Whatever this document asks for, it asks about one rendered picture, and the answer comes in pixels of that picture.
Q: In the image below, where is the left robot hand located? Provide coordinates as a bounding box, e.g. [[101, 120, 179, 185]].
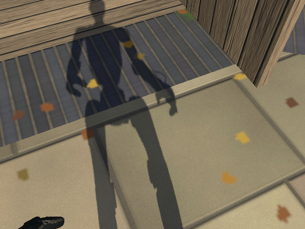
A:
[[18, 217, 65, 229]]

